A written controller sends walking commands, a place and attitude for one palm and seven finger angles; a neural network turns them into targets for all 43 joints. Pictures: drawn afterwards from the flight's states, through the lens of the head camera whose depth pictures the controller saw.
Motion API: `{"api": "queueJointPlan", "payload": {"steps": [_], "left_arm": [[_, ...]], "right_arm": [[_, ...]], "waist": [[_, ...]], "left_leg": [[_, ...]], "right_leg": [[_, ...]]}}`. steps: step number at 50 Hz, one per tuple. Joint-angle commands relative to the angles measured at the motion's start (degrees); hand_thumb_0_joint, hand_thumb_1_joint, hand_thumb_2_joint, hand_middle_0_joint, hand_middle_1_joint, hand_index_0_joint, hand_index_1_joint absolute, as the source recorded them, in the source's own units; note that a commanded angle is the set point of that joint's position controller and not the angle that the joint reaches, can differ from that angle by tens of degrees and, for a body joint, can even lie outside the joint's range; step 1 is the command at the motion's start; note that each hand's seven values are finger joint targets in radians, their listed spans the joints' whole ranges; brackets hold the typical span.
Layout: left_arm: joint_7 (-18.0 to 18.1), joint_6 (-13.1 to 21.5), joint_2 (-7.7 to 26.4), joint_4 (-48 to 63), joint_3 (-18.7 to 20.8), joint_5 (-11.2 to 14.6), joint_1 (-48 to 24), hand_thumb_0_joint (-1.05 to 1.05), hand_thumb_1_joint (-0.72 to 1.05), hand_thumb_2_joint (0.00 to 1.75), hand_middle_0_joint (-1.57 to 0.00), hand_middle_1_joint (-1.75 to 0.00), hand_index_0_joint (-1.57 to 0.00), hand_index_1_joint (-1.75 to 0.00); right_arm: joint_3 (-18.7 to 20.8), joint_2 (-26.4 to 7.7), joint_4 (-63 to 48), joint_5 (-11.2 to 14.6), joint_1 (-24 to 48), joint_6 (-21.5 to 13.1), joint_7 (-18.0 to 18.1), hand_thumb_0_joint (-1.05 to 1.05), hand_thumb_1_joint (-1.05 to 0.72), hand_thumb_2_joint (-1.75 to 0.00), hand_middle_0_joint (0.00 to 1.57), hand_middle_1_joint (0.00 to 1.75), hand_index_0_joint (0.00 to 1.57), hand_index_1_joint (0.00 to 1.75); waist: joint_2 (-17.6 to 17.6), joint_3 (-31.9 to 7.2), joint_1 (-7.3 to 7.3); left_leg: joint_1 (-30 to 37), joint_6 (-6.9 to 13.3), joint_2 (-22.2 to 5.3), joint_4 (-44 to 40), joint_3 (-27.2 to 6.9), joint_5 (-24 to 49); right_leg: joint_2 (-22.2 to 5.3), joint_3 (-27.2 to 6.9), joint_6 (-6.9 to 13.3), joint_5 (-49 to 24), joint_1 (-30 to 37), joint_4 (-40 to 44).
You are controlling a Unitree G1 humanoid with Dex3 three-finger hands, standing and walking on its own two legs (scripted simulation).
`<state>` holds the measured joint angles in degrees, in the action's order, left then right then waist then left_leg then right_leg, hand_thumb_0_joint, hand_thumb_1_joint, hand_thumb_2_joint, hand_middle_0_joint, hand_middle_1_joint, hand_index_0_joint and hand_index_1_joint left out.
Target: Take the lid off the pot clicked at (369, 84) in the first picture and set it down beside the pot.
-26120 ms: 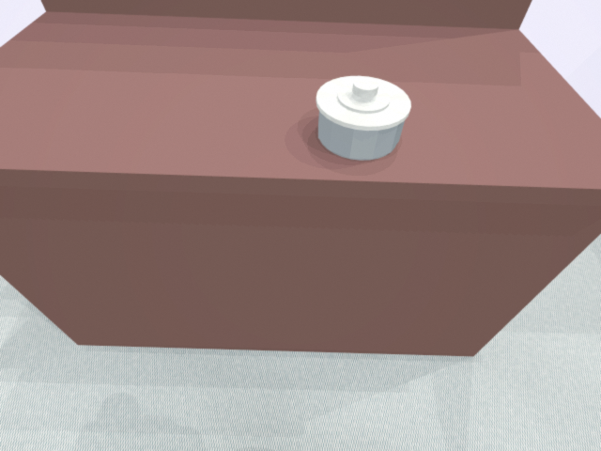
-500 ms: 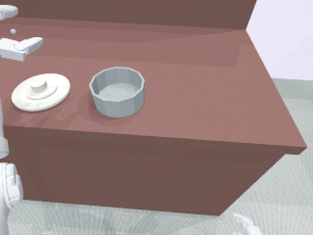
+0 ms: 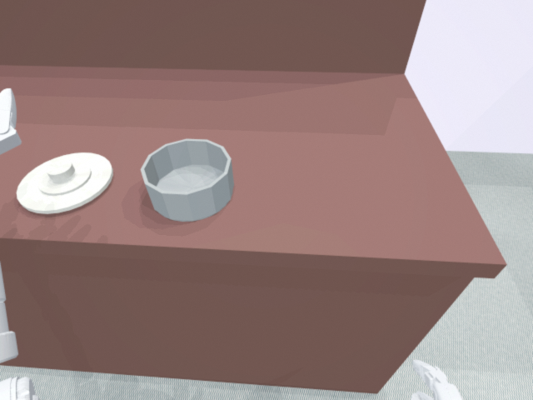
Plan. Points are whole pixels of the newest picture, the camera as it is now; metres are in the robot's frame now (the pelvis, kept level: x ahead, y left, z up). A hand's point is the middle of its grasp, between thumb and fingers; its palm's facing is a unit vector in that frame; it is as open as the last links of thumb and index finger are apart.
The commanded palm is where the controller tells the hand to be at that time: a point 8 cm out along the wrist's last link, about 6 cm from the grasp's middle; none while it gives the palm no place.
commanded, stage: draw the hand back to the body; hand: left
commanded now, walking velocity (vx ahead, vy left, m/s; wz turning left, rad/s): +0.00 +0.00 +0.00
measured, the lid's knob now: (60, 170) +0.46 +0.43 +0.09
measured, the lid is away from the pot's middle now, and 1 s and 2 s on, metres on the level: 0.25 0.25 0.25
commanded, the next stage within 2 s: step back with the hand held close in 1.08 s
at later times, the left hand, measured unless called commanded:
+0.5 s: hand out of the picture +0.24 +0.29 +0.29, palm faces +0.57 -0.80 -0.20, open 7.4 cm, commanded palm +0.18 +0.31 +0.28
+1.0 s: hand out of the picture +0.16 +0.25 +0.27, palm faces +0.50 -0.80 -0.33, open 7.4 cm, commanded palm +0.11 +0.29 +0.27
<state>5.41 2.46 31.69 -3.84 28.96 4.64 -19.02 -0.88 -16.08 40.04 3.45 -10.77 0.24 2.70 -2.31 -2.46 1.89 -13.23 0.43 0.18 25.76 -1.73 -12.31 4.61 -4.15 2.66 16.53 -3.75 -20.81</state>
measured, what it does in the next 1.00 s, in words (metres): stands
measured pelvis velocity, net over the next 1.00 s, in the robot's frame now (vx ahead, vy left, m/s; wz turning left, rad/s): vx -0.02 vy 0.01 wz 0.01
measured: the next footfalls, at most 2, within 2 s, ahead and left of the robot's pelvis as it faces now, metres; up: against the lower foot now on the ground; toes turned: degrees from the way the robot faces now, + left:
none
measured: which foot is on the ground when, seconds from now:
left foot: down 0.00-1.00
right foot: down 0.00-1.00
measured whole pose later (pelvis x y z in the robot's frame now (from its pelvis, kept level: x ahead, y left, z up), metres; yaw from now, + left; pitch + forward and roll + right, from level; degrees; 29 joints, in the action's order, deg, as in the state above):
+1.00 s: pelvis -0.02 +0.01 +0.00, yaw +0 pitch -4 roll -1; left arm 3.5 7.9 23.2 37.1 26.3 7.5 18.3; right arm -1.5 -11.9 39.7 0.1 -8.4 -5.7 2.5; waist -2.7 0.2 4.7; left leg -9.0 1.1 0.9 23.2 -1.8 -9.8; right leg 3.7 -3.9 1.8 14.2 0.6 -18.1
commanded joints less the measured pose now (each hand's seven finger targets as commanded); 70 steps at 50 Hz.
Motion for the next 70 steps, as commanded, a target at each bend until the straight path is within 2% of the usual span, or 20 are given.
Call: {"api": "queueJointPlan", "payload": {"steps": [1, 5, 9, 11, 14, 16, 28, 31, 35, 43, 45, 52, 54, 58, 59, 60, 61, 63, 65, 70], "left_arm": [[0.35, 3.52, 17.30, 15.31, 3.59, 0.67, -18.03, 0.00, 0.64, 0.90, -0.27, -0.38, -0.27, -0.38], [0.14, 3.31, 16.20, 16.87, 4.65, 1.51, -12.39, 0.00, 0.75, 0.90, -0.24, -0.35, -0.24, -0.35], [-0.01, 3.93, 15.15, 24.31, 4.95, 1.83, -10.14, 0.00, 0.85, 0.90, -0.21, -0.32, -0.21, -0.32], [0.01, 3.53, 12.67, 22.78, 3.51, 1.95, -8.65, 0.00, 0.90, 0.90, -0.20, -0.30, -0.20, -0.30], [-0.07, 3.64, 12.84, 25.07, 4.95, 2.44, -5.27, 0.00, 0.90, 0.90, -0.20, -0.30, -0.20, -0.30], [-0.29, 4.00, 10.59, 28.72, 3.02, 2.41, -4.94, 0.00, 0.90, 0.90, -0.20, -0.30, -0.20, -0.30], [-0.41, 5.77, 7.13, 39.06, 3.79, 3.02, 8.11, 0.00, 0.90, 0.90, -0.20, -0.30, -0.20, -0.30], [-0.55, 5.63, 6.42, 38.08, 4.57, 3.49, 12.88, 0.00, 0.90, 0.90, -0.20, -0.30, -0.20, -0.30], [-0.84, 7.01, 5.66, 44.18, 3.93, 3.40, 17.31, 0.00, 0.90, 0.90, -0.20, -0.30, -0.20, -0.30], [-1.13, 7.82, 4.03, 48.39, 4.10, 3.64, 27.17, 0.00, 0.90, 0.90, -0.20, -0.30, -0.20, -0.30], [-1.14, 8.15, 3.99, 50.52, 4.10, 3.53, 29.80, 0.00, 0.90, 0.90, -0.20, -0.30, -0.20, -0.30], [-1.04, 8.18, 1.76, 48.65, 2.44, 3.33, 28.44, 0.00, 0.90, 0.90, -0.20, -0.30, -0.20, -0.30], [-1.26, 8.52, 0.72, 50.56, 0.86, 3.13, 27.58, 0.00, 0.90, 0.90, -0.20, -0.30, -0.20, -0.30], [-0.83, 8.44, 3.40, 50.70, 3.81, 3.12, 29.77, 0.00, 0.90, 0.90, -0.20, -0.30, -0.20, -0.30], [-0.88, 8.42, 2.73, 51.24, 3.02, 3.07, 29.11, 0.00, 0.90, 0.90, -0.20, -0.30, -0.20, -0.30], [0.19, 10.70, 8.66, 53.52, 8.45, 2.63, 26.63, 0.00, 0.90, 0.90, -0.20, -0.30, -0.20, -0.30], [-0.04, 10.97, 3.40, 48.73, 4.02, 2.42, 30.03, 0.00, 0.90, 0.90, -0.20, -0.30, -0.20, -0.30], [-0.01, 11.33, 3.15, 48.52, 3.28, 1.41, 31.96, 0.00, 0.90, 0.90, -0.20, -0.30, -0.20, -0.30], [0.41, 11.99, 4.66, 48.70, 4.62, 1.16, 33.09, 0.00, 0.90, 0.90, -0.20, -0.30, -0.20, -0.30], [1.33, 11.91, 6.51, 53.34, 7.47, 0.88, 39.81, 0.00, 0.90, 0.90, -0.20, -0.30, -0.20, -0.30]], "right_arm": [[2.09, -6.12, -9.13, -0.27, 8.43, -3.96, 0.56, 0.00, -0.90, -0.90, 0.20, 0.30, 0.20, 0.30], [1.94, -5.78, -9.09, -0.65, 8.97, -4.34, 0.54, 0.00, -0.90, -0.90, 0.20, 0.30, 0.20, 0.30], [1.74, -5.09, -9.59, -0.81, 10.28, -5.02, 0.47, 0.00, -0.90, -0.90, 0.20, 0.30, 0.20, 0.30], [1.60, -4.72, -9.20, -1.02, 10.20, -5.23, 0.47, 0.00, -0.90, -0.90, 0.20, 0.30, 0.20, 0.30], [1.56, -4.64, -9.31, -1.19, 10.59, -5.33, 0.54, 0.00, -0.90, -0.90, 0.20, 0.30, 0.20, 0.30], [1.45, -4.15, -9.66, -1.23, 11.13, -5.67, 0.51, 0.00, -0.90, -0.90, 0.20, 0.30, 0.20, 0.30], [1.62, -3.26, -9.73, -2.09, 11.82, -7.43, 0.53, 0.00, -0.90, -0.90, 0.20, 0.30, 0.20, 0.30], [1.65, -3.10, -9.44, -2.33, 11.82, -7.49, 0.61, 0.00, -0.90, -0.90, 0.20, 0.30, 0.20, 0.30], [1.82, -2.85, -9.84, -2.54, 12.04, -8.39, 0.45, 0.00, -0.90, -0.90, 0.20, 0.30, 0.20, 0.30], [1.80, -2.26, -10.01, -3.19, 11.74, -8.97, 0.43, 0.00, -0.90, -0.90, 0.20, 0.30, 0.20, 0.30], [1.88, -2.25, -10.09, -3.22, 11.45, -9.24, 0.16, 0.00, -0.90, -0.90, 0.20, 0.30, 0.20, 0.30], [1.67, -1.87, -9.56, -3.41, 11.60, -9.20, 0.79, 0.00, -0.90, -0.90, 0.20, 0.30, 0.20, 0.30], [1.46, -1.62, -9.70, -3.34, 11.79, -9.41, 0.61, 0.00, -0.90, -0.90, 0.20, 0.30, 0.20, 0.30], [1.70, -1.84, -9.77, -3.76, 11.73, -9.67, 0.64, 0.00, -0.90, -0.90, 0.20, 0.30, 0.20, 0.30], [1.49, -1.57, -9.66, -3.57, 11.89, -9.67, 0.53, 0.00, -0.90, -0.90, 0.20, 0.30, 0.20, 0.30], [1.93, -4.05, -13.04, -2.09, 9.86, -7.78, 0.79, 0.00, -0.90, -0.90, 0.20, 0.30, 0.20, 0.30], [1.96, -2.96, -12.45, -2.20, 9.52, -6.72, 0.92, 0.00, -0.90, -0.90, 0.20, 0.30, 0.20, 0.30], [2.85, -2.95, -13.04, -1.64, 7.54, -5.22, 0.52, 0.00, -0.90, -0.90, 0.20, 0.30, 0.20, 0.30], [3.50, -3.50, -13.37, -1.63, 6.50, -4.64, 0.55, 0.00, -0.90, -0.90, 0.20, 0.30, 0.20, 0.30], [4.27, -3.82, -16.02, -1.33, 6.29, -2.94, 0.95, 0.00, -0.90, -0.90, 0.20, 0.30, 0.20, 0.30]], "waist": [[-3.04, -10.72, 0.11], [-0.65, -9.92, 0.58], [-3.61, -11.47, 1.16], [-2.90, -8.89, 0.89], [-1.28, -8.67, 1.30], [-3.93, -9.09, 1.26], [-3.66, -7.23, 1.98], [-1.01, -4.80, 2.06], [-3.19, -5.07, 2.22], [-0.86, -2.79, 2.59], [-2.99, -2.61, 2.54], [-0.67, 1.32, 1.98], [-2.49, 0.18, 1.80], [0.00, -1.04, 2.83], [-1.71, -0.99, 2.44], [-0.78, 2.24, 0.05], [2.97, 1.84, -0.82], [4.64, -0.68, -1.51], [2.80, -2.22, -1.86], [-1.18, -6.79, -1.07]], "left_leg": [[12.10, 3.04, -0.28, -0.82, 3.99, 15.13], [11.96, 2.92, -0.36, -1.15, 3.92, 15.25], [14.02, 2.88, -0.39, -1.34, 4.16, 16.33], [13.41, 2.68, -0.64, -2.06, 3.98, 15.13], [13.52, 2.76, -0.67, -2.59, 3.69, 14.50], [14.22, 2.55, -0.71, -2.90, 3.61, 14.76], [14.92, 2.18, -1.27, -4.25, 3.17, 13.88], [13.56, 2.23, -1.39, -4.41, 3.07, 12.11], [14.52, 2.02, -1.53, -4.60, 3.02, 11.42], [13.62, 1.90, -1.79, -4.84, 2.54, 9.92], [13.68, 1.75, -1.74, -4.61, 2.58, 9.80], [13.18, 1.72, -1.85, -5.11, 1.97, 5.69], [14.08, 1.79, -1.53, -5.33, 1.81, 5.36], [13.46, 1.83, -1.74, -5.12, 1.64, 7.28], [14.01, 1.90, -1.52, -4.96, 1.96, 7.44], [10.36, 2.96, -2.64, -0.39, -0.87, 4.53], [9.37, 2.82, -2.62, 2.79, -2.00, 3.81], [8.57, 2.48, -3.43, 5.62, -2.08, 4.67], [8.29, 2.23, -4.20, 5.51, -1.95, 8.75], [8.15, 2.71, -7.16, 2.84, -4.13, 26.32]], "right_leg": [[-2.62, 2.83, -1.89, -23.82, -4.30, 2.32], [-2.72, 2.88, -2.01, -24.52, -3.59, 2.57], [-2.61, 2.69, -1.68, -24.34, -2.72, 2.91], [-2.36, 3.08, -1.52, -21.67, -4.40, 3.40], [-2.21, 3.30, -1.40, -20.41, -3.70, 3.81], [-2.34, 3.25, -1.13, -19.75, -3.67, 3.89], [-2.31, 3.81, -0.85, -17.11, -3.85, 4.90], [-2.43, 3.82, -1.00, -15.63, -4.47, 5.57], [-2.69, 3.89, -0.87, -14.26, -4.64, 5.88], [-2.91, 4.18, -0.92, -12.36, -5.20, 6.46], [-3.12, 3.95, -0.81, -12.11, -5.37, 6.62], [-3.06, 3.97, -0.87, -7.12, -7.59, 8.00], [-2.98, 3.79, -0.84, -6.57, -7.02, 7.94], [-3.29, 3.87, -0.73, -8.89, -5.70, 7.28], [-3.20, 3.41, -0.81, -9.04, -5.67, 7.59], [-7.13, -4.54, -1.07, -11.99, -13.12, 9.18], [-9.73, -6.05, -0.49, -13.56, -14.26, 8.83], [-12.66, -7.66, 0.50, -16.99, -14.69, 6.96], [-12.84, -6.77, 0.56, -20.96, -14.14, 4.14], [-8.73, -1.65, -1.54, -23.55, -11.08, -2.67]]}}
